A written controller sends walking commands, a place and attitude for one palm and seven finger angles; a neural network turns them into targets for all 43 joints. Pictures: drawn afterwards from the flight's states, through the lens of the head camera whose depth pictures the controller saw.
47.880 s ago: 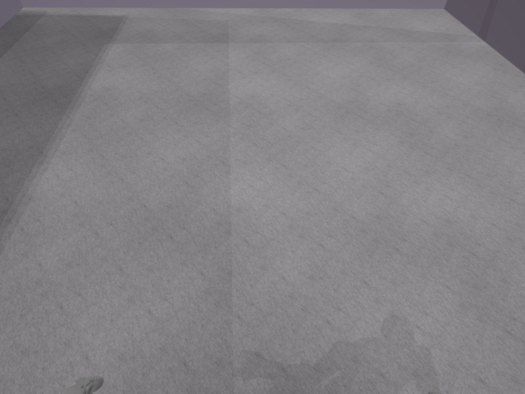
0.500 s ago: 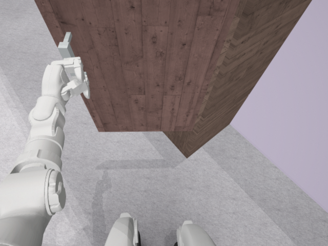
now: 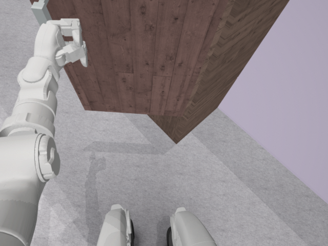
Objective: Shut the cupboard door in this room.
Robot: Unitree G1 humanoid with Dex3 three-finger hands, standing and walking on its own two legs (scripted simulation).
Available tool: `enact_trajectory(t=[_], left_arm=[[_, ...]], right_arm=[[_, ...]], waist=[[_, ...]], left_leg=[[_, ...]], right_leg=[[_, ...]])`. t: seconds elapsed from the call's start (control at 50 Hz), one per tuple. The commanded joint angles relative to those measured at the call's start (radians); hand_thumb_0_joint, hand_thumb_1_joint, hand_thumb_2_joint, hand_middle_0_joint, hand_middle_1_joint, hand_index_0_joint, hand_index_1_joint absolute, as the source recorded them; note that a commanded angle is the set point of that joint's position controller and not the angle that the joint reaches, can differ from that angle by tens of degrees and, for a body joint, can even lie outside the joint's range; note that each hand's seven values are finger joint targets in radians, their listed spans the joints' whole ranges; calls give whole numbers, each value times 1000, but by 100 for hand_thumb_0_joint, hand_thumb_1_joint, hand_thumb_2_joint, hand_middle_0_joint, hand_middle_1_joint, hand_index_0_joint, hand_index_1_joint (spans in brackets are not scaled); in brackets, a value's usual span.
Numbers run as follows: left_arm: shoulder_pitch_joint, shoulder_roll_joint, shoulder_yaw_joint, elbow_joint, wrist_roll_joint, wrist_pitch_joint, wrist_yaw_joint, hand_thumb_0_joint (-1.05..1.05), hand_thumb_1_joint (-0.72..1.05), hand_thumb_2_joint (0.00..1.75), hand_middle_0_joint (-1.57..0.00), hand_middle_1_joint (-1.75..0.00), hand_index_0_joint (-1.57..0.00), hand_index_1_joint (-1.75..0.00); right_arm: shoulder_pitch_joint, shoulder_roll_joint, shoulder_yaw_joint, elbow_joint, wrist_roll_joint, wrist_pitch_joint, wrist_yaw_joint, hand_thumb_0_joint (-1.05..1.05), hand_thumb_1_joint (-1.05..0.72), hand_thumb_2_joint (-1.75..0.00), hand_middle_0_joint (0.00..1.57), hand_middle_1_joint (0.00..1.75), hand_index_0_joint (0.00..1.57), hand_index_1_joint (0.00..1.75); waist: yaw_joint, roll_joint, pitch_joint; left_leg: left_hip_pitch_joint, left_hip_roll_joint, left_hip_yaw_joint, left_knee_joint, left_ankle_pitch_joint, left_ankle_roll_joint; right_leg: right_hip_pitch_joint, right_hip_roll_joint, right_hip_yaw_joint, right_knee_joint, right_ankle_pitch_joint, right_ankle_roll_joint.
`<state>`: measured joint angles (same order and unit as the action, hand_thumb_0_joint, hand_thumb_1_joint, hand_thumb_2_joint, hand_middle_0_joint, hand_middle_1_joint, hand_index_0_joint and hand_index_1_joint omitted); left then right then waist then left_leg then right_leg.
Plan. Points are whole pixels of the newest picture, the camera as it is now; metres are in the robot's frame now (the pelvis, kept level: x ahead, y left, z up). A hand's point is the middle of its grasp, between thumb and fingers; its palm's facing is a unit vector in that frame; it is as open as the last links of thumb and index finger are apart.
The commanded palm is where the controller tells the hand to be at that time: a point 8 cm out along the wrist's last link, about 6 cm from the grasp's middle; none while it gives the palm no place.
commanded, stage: push the door shut along its arc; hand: left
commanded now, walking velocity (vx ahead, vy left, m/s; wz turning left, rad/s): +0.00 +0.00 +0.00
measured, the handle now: (54, 30) +0.61 +0.21 +0.10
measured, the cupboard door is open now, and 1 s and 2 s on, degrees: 45 35 35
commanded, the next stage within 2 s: pull the fist back off the door in 0.64 s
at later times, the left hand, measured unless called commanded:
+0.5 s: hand (97, 30) +0.60 +0.11 +0.11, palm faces -0.29 -0.96 -0.02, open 3.0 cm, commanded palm +0.61 +0.13 +0.10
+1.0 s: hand (107, 25) +0.63 +0.09 +0.10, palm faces +0.14 -0.99 -0.04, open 3.0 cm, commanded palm +0.60 +0.11 +0.10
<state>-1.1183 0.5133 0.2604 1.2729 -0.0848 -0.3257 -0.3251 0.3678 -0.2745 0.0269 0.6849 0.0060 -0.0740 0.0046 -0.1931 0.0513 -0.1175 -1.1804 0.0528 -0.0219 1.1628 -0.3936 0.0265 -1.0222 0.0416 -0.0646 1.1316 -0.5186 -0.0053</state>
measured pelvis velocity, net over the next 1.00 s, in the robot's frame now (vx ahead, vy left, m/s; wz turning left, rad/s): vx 0.01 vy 0.00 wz -0.03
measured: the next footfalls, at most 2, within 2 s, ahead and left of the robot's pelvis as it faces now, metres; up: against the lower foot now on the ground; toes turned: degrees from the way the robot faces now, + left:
none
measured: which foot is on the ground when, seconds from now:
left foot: down 0.00-1.00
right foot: down 0.00-1.00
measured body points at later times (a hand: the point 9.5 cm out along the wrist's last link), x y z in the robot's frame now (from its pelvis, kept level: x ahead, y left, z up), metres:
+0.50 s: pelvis +0.01 +0.00 -0.01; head +0.19 +0.02 +0.40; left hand +0.61 +0.16 +0.11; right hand -0.05 -0.26 -0.11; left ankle +0.08 +0.10 -0.64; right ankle +0.01 -0.13 -0.64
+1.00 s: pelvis +0.01 +0.00 -0.02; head +0.20 +0.02 +0.39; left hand +0.62 +0.14 +0.10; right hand -0.04 -0.24 -0.12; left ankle +0.08 +0.10 -0.64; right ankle +0.01 -0.13 -0.64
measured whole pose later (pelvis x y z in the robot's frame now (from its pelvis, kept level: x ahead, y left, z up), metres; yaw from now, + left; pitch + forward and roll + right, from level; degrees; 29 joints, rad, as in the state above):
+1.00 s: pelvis +0.01 +0.00 -0.02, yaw -2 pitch +31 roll -6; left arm -1.35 0.48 0.36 1.27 0.14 -0.22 0.18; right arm 0.44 -0.22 0.03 0.65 -0.11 -0.05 0.11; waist -0.29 0.08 -0.12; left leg -1.35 0.07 -0.04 1.23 -0.43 0.02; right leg -1.18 0.06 -0.07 1.19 -0.54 -0.01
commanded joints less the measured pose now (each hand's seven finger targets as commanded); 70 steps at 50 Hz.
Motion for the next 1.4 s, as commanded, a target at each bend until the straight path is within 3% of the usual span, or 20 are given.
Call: enact_trajectory(t=[0.0, 0.06, 0.12, 0.22, 0.3, 0.52, 0.62, 0.72, 0.74, 0.76, 0.8, 0.86, 0.9, 0.92, 1.0, 1.06, 1.18, 1.28, 1.3, 1.38], left_arm=[[-589, 202, 45, -197, -2, -46, -13, 0, 90, 90, -130, -150, -130, -150], [-647, 214, 32, -168, 19, -31, -17, 0, 90, 90, -130, -150, -130, -150], [-649, 272, 74, -185, 28, -31, -26, 0, 90, 90, -130, -150, -130, -150], [-640, 326, 104, -153, 44, 0, -45, 0, 90, 90, -130, -150, -130, -150], [-681, 361, 109, -118, 59, 23, -54, 0, 90, 90, -130, -150, -130, -150], [-844, 255, 9, -163, 56, 54, -97, 0, 90, 90, -130, -150, -130, -150], [-898, 263, 0, -124, 63, 82, -103, 0, 90, 90, -130, -150, -130, -150], [-953, 196, -43, -137, 68, 90, -102, 0, 90, 90, -130, -150, -130, -150], [-927, 231, 160, -154, -1, 115, 99, 0, 90, 90, -130, -150, -130, -150], [-883, 171, 121, -128, 24, 128, 201, 0, 90, 90, -130, -150, -130, -150], [-848, 129, 155, -137, 63, 124, 376, 0, 90, 90, -130, -150, -130, -150], [-834, 131, 105, -204, 222, 64, 554, 0, 90, 90, -130, -150, -130, -150], [-828, 133, 76, -243, 269, 25, 556, 0, 90, 90, -130, -150, -130, -150], [-823, 109, 55, -252, 257, 16, 538, 0, 90, 90, -130, -150, -130, -150], [-737, 158, 119, -251, 177, 3, 459, 0, 90, 90, -130, -150, -130, -150], [-622, 130, 135, -266, 148, -26, 454, 0, 90, 90, -130, -150, -130, -150], [-412, 8, 91, -241, 121, -93, 460, 0, 90, 90, -130, -150, -130, -150], [-272, -38, 81, -284, 94, -136, 441, 0, 90, 90, -130, -150, -130, -150], [-287, -54, 65, -330, 89, -151, 440, 0, 90, 90, -130, -150, -130, -150], [-229, -99, 39, -390, 72, -181, 438, 0, 90, 90, -130, -150, -130, -150]], right_arm=[[199, -199, -64, -46, -3, -11, -13, 0, -90, -90, 20, 30, 20, 30], [207, -196, -59, -42, -3, -9, -12, 0, -90, -90, 20, 30, 20, 30], [222, -201, -62, -49, -8, -5, -10, 0, -90, -90, 20, 30, 20, 30], [243, -200, -57, -54, -10, 6, -9, 0, -90, -90, 20, 30, 20, 30], [261, -200, -51, -48, -13, 13, -15, 0, -90, -90, 20, 30, 20, 30], [291, -205, -64, 5, -24, -8, -21, 0, -90, -90, 20, 30, 20, 30], [292, -208, -53, 23, -29, -21, -29, 0, -90, -90, 20, 30, 20, 30], [285, -208, -56, 36, -37, -35, -28, 0, -90, -90, 20, 30, 20, 30], [334, -181, -40, -8, -54, -33, -15, 0, -90, -90, 20, 30, 20, 30], [329, -176, -42, -9, -62, -32, 3, 0, -90, -90, 20, 30, 20, 30], [354, -171, -52, -13, -92, -23, 37, 0, -90, -90, 20, 30, 20, 30], [360, -164, -63, -23, -127, 3, 85, 0, -90, -90, 20, 30, 20, 30], [366, -169, -76, -30, -128, 24, 101, 0, -90, -90, 20, 30, 20, 30], [358, -168, -80, -35, -120, 34, 105, 0, -90, -90, 20, 30, 20, 30], [348, -168, -78, -45, -95, 57, 91, 0, -90, -90, 20, 30, 20, 30], [339, -152, -77, -53, -88, 61, 90, 0, -90, -90, 20, 30, 20, 30], [321, -139, -89, -55, -83, 72, 95, 0, -90, -90, 20, 30, 20, 30], [289, -131, -103, -64, -70, 84, 93, 0, -90, -90, 20, 30, 20, 30], [282, -130, -104, -67, -71, 86, 90, 0, -90, -90, 20, 30, 20, 30], [236, -124, -114, -71, -59, 90, 85, 0, -90, -90, 20, 30, 20, 30]], waist=[[-69, 139, -515], [-91, 141, -490], [-80, 170, -566], [-77, 167, -564], [-104, 138, -524], [-151, 254, -589], [-172, 241, -570], [-191, 285, -584], [-131, 290, -594], [-140, 275, -608], [-138, 228, -603], [-137, 266, -629], [-134, 266, -667], [-137, 260, -675], [-97, 219, -682], [-65, 179, -644], [-48, 48, -506], [-8, 14, -481], [-8, 48, -499], [11, 37, -495]], left_leg=[[621, -2, -106, -91, 183, 13], [579, 3, -99, -69, 179, 15], [602, 4, -99, -53, 230, 15], [558, 3, -84, -37, 256, 17], [500, 2, -75, -22, 240, 26], [634, 12, -108, 14, 333, 21], [586, 12, -104, 35, 311, 27], [637, 15, -119, 49, 330, 25], [584, 28, -131, 26, 309, 16], [573, 29, -134, 15, 295, 9], [557, 23, -141, 4, 284, 7], [568, 19, -123, 1, 290, -1], [611, 14, -125, -12, 330, -4], [620, 10, -116, -24, 326, -3], [612, -2, -87, -68, 327, 2], [607, -7, -62, -97, 338, 1], [541, -24, -19, -143, 307, 8], [548, -39, 8, -161, 333, 7], [584, -40, 10, -160, 359, 7], [620, -45, 16, -168, 349, 4]], right_leg=[[-90, 22, 26, -161, 165, -31], [-105, 24, 29, -156, 168, -26], [-92, 28, 30, -140, 196, -30], [-63, 35, 29, -134, 229, -26], [-59, 39, 31, -138, 232, -23], [-195, 42, 10, -114, 252, -30], [-207, 43, 5, -104, 243, -28], [-275, 44, -9, -86, 233, -32], [-218, 32, 1, -94, 233, -28], [-211, 34, -2, -85, 226, -20], [-210, 32, -12, -83, 214, -10], [-195, 28, -13, -84, 213, -8], [-157, 32, -8, -96, 241, -17], [-120, 35, -4, -116, 257, -16], [21, 42, 12, -159, 313, -17], [88, 43, 13, -185, 351, -12], [185, 39, 27, -231, 414, -3], [266, 29, 42, -241, 509, -1], [263, 26, 43, -235, 531, -3], [271, 23, 44, -244, 526, -1]])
